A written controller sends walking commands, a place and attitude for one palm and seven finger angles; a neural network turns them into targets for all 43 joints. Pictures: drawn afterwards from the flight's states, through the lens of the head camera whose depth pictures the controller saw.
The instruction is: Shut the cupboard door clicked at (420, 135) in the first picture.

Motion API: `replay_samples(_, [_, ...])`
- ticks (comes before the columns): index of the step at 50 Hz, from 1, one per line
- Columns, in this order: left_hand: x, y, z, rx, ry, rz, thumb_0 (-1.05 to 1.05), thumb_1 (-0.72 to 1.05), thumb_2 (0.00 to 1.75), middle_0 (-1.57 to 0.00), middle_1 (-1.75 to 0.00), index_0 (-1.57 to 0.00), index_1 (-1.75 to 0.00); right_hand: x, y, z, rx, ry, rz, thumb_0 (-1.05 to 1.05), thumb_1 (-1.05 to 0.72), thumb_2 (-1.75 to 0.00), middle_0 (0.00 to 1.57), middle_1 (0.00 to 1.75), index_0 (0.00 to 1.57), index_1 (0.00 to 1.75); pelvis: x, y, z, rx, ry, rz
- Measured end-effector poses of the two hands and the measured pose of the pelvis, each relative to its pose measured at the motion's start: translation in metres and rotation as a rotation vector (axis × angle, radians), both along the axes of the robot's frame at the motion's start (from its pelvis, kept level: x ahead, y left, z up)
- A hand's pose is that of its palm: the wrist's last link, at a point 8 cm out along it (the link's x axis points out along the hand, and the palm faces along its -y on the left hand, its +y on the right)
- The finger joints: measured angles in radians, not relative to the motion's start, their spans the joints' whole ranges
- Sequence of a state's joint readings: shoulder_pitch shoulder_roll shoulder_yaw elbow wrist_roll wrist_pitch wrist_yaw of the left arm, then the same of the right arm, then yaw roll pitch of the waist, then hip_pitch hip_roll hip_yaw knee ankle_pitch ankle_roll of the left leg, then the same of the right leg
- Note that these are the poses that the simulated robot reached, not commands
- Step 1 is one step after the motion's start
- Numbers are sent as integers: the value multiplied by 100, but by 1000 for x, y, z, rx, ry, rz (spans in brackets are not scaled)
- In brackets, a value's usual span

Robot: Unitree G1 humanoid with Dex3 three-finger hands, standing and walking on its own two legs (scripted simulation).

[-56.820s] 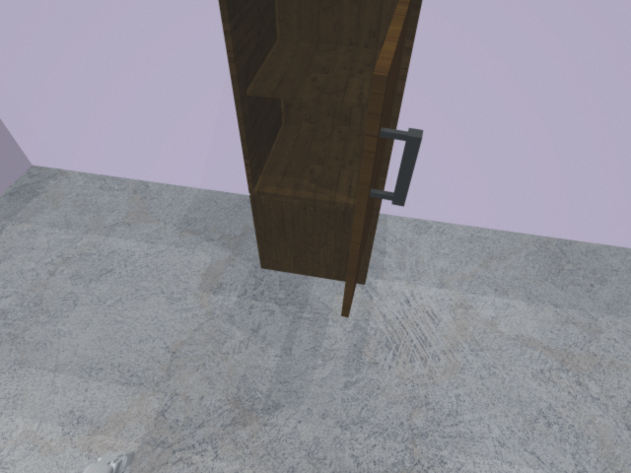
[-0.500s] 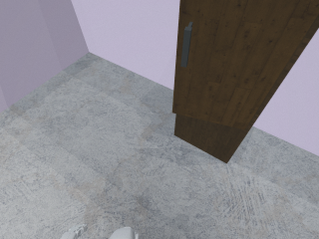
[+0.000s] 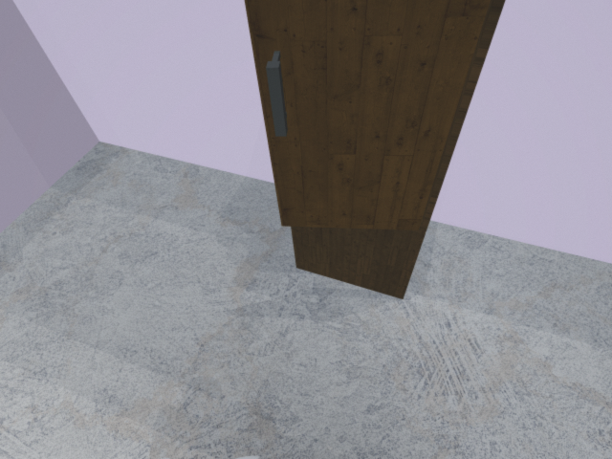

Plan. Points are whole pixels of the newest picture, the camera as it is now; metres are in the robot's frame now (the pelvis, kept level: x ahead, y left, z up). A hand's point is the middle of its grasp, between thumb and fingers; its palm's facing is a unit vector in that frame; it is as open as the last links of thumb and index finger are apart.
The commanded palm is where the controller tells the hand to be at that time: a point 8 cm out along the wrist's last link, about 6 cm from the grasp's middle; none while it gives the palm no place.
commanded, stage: take the last steps up to it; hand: left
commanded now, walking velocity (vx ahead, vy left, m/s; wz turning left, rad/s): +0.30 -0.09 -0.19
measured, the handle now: (279, 95) +0.69 +0.07 +0.09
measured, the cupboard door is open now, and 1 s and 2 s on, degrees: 16 16 16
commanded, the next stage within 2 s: come to a stop and stand still in 0.68 s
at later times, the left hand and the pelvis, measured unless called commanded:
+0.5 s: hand (200, 441) +0.17 +0.18 -0.16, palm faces -0.10 -0.98 -0.14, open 7.3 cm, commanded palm none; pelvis +0.09 +0.00 +0.02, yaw -5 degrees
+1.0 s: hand (264, 365) +0.29 +0.10 -0.17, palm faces -0.05 -0.98 -0.20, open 7.2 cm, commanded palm none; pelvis +0.23 -0.07 +0.00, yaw -6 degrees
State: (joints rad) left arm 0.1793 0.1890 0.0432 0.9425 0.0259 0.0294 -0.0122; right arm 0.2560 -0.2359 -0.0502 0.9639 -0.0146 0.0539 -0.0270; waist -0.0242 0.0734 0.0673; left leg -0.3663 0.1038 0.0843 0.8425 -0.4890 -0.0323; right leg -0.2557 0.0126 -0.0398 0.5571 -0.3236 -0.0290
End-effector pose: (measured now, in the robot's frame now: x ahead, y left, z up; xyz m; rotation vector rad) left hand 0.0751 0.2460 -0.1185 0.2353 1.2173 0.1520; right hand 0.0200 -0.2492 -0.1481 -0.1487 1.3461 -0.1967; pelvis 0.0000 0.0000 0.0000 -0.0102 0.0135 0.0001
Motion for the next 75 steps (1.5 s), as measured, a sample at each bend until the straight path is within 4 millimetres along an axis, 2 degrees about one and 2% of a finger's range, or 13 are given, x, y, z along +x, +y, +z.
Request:
replay_samples(7, [-10,-10,0,-36,34,10,0,91,90,-20,-30,-20,-30,12,0,18,-6,-29,1,1,-91,-90,20,30,20,30,10,1,11,14,0,-15])
replay_samples(13, [-10,0,-25,-101,77,27,0,91,90,-21,-30,-20,-30,35,11,25,-57,-90,14,1,-91,-90,20,30,20,30,32,15,1,-12,2,-31])
replay_samples(16, [0,3,-32,-113,125,-3,0,91,90,-20,-30,-20,-30,34,18,29,-75,-99,-13,0,-91,-90,20,30,20,30,44,17,1,-8,-5,-56])
replay_samples(25, [93,-12,-12,-116,51,-80,0,91,90,-20,-30,-20,-30,-8,28,40,-30,107,-113,0,-91,-90,20,30,20,30,89,2,16,-14,-6,-91])
replay_samples(33, [189,-65,-17,-67,-20,-171,0,91,90,-20,-30,-20,-30,-8,7,8,69,249,-216,0,-91,-90,20,30,20,30,144,-44,-6,23,-14,-122])
replay_samples(37, [201,-88,-15,-59,-27,-141,0,91,90,-20,-30,-20,-30,36,-18,-1,79,235,-203,1,-91,-90,20,30,20,30,163,-59,-5,7,-25,-117])
replay_samples(42, [202,-96,-8,-43,20,-83,-1,94,90,-20,-30,-20,-30,125,-47,11,38,75,-135,1,-91,-90,20,30,20,30,189,-73,9,5,-10,-98])
replay_samples(47, [205,-100,-14,-56,62,-60,-1,94,90,-20,-30,-20,-30,202,-58,14,6,-58,-89,0,-92,-90,20,30,20,30,215,-75,8,-13,-12,-103])
replay_samples(51, [210,-99,-22,-62,81,-19,0,94,90,-20,-30,-20,-30,241,-59,16,-7,-102,-53,0,-93,-90,20,30,20,30,231,-75,4,-6,-25,-98])
replay_samples(56, [211,-98,-21,-51,96,-13,0,93,90,-20,-30,-20,-30,268,-62,17,-8,-128,-21,0,-92,-90,20,30,20,30,232,-78,4,15,-23,-107])
replay_samples(63, [200,-94,-12,-3,109,-36,0,91,90,-20,-30,-20,-30,269,-76,10,4,-133,-40,0,-91,-90,20,30,20,30,222,-83,3,20,-22,-109])
replay_samples(69, [193,-87,-8,-8,112,-49,0,91,90,-20,-30,-20,-30,242,-74,16,-7,-79,-64,0,-91,-90,20,30,20,30,212,-74,8,30,-15,-106])
replay_samples(75, [192,-71,-21,-49,81,-43,0,91,90,-20,-30,-20,-30,206,-53,15,-30,-34,-63,0,-91,-90,20,30,20,30,203,-55,3,0,-19,-88])
